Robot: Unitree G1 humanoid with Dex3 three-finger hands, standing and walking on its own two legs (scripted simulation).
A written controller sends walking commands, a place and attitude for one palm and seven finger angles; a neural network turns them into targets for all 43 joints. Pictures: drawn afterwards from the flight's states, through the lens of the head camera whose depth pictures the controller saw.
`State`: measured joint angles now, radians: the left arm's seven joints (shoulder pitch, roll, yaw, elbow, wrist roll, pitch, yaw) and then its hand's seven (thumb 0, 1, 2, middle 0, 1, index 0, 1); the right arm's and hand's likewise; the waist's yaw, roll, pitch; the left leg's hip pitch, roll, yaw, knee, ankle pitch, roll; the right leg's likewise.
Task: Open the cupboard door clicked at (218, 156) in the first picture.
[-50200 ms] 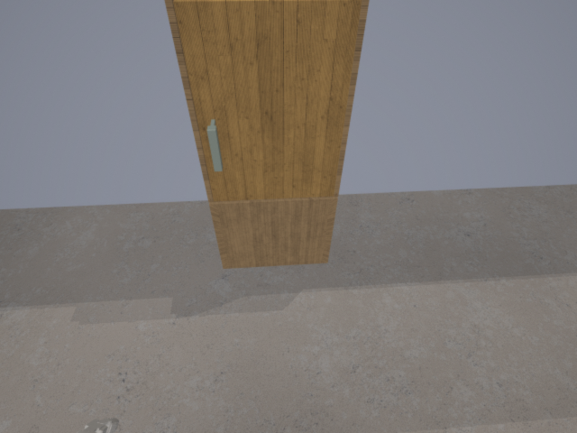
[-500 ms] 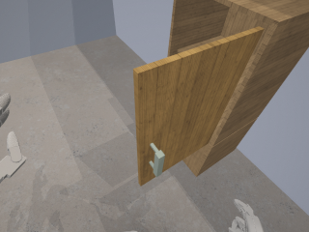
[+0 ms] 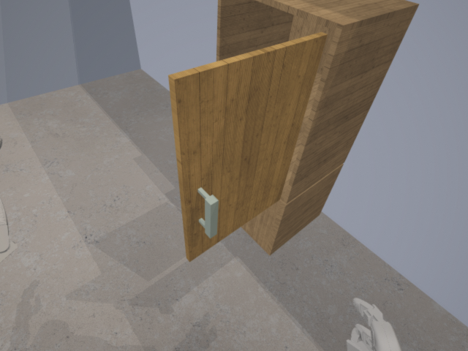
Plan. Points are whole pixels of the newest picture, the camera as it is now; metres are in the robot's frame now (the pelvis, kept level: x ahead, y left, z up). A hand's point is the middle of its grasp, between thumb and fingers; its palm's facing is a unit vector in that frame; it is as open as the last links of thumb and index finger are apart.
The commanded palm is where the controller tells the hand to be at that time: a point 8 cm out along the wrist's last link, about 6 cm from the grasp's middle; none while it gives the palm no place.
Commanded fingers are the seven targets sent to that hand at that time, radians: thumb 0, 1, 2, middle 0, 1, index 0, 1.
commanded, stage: stop stepping back and stand still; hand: left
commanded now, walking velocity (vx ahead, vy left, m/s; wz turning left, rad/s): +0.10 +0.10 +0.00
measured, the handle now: (206, 212) +0.46 +0.09 -0.09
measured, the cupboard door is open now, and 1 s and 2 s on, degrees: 90 90 90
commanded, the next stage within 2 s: let the arm hang, fingers relaxed in 1.44 s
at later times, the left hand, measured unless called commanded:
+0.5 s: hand out of the picture +0.10 +0.33 +0.20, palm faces +0.40 -0.74 -0.54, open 7.4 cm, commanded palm +0.06 +0.37 +0.19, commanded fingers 0.00 0.90 0.90 -0.20 -0.30 -0.20 -0.30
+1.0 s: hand out of the picture +0.11 +0.34 +0.18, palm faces +0.34 -0.72 -0.61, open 7.4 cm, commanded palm +0.06 +0.37 +0.19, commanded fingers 0.00 0.90 0.90 -0.20 -0.30 -0.20 -0.30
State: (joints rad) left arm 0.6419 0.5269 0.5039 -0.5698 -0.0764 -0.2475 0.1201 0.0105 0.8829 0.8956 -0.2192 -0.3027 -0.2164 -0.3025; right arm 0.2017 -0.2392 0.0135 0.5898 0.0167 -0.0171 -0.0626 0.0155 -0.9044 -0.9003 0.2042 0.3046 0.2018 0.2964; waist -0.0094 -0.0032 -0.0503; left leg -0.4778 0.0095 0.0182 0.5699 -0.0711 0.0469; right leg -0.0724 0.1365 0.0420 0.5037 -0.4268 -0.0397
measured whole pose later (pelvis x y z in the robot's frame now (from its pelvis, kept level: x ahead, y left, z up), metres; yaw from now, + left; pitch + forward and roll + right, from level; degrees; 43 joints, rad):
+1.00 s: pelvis -0.09 +0.08 +0.01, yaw -2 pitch +1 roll +0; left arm 0.65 0.52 0.49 -0.53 -0.04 -0.20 0.15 0.01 0.89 0.90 -0.21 -0.30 -0.21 -0.30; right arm 0.25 -0.16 0.01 0.60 -0.01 -0.12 -0.05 0.01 -0.90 -0.90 0.20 0.30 0.20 0.30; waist -0.01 -0.01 0.03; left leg -0.28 0.08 0.06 0.51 -0.25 -0.04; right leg -0.25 0.00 -0.09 0.53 -0.33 0.02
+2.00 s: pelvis -0.11 +0.05 +0.02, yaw +1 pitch -1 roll -1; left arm 0.27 0.20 0.02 1.01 0.01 0.03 0.02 -0.02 0.97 0.90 -0.21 -0.30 -0.20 -0.30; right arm 0.29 -0.17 0.02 1.04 -0.04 0.05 -0.02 0.01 -0.91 -0.90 0.20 0.30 0.20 0.30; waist 0.00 -0.01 0.09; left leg -0.27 0.01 0.00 0.49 -0.20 0.00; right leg -0.18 0.03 -0.16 0.45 -0.25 -0.08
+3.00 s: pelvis -0.08 +0.06 +0.02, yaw +0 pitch -2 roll +1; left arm 0.31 0.12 0.00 1.16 0.01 -0.01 0.04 0.00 0.91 0.90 -0.20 -0.30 -0.20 -0.30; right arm 0.28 -0.12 0.02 1.16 -0.03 0.00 -0.04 0.01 -0.91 -0.90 0.20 0.30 0.20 0.30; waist 0.00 0.02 0.05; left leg -0.16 -0.01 0.04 0.39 -0.20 0.02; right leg -0.10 0.02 -0.12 0.39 -0.27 -0.06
